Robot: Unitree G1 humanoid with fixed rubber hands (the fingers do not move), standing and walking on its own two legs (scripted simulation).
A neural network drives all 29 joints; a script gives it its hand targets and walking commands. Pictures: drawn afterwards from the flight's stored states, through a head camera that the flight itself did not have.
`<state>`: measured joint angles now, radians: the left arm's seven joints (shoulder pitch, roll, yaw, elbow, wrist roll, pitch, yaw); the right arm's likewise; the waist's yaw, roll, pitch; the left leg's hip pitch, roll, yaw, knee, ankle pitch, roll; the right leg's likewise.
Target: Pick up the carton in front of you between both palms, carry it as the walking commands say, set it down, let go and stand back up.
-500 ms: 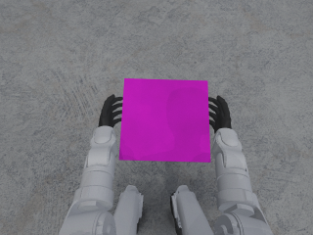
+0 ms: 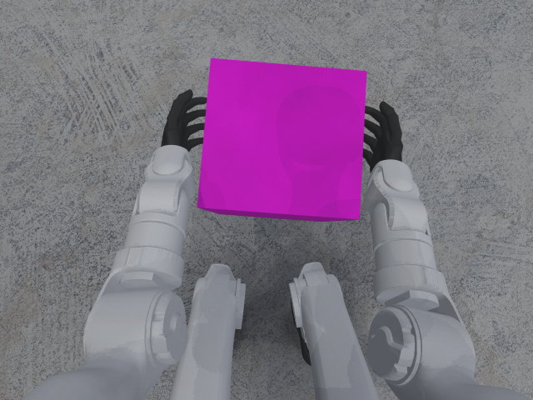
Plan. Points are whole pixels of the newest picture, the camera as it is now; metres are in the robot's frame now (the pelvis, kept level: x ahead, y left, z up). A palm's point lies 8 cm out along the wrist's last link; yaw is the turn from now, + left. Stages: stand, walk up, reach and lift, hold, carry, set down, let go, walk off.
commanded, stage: set down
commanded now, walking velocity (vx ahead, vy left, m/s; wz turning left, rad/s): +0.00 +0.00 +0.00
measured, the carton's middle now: (278, 157) +0.48 -0.02 -0.18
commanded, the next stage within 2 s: none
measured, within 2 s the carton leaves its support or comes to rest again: rests again in 1.06 s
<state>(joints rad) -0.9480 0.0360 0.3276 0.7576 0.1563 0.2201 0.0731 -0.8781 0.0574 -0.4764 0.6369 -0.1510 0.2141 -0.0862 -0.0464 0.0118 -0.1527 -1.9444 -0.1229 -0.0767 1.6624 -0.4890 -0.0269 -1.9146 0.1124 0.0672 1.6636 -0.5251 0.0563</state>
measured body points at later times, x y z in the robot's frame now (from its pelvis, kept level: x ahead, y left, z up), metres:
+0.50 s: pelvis -0.02 +0.00 -0.11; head +0.32 +0.02 +0.18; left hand +0.53 +0.13 -0.26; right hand +0.49 -0.18 -0.25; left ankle +0.10 +0.11 -0.49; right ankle +0.09 -0.13 -0.49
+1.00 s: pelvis -0.01 +0.00 -0.15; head +0.33 +0.00 +0.14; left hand +0.53 +0.13 -0.32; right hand +0.49 -0.18 -0.31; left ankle +0.09 +0.11 -0.49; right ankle +0.09 -0.13 -0.49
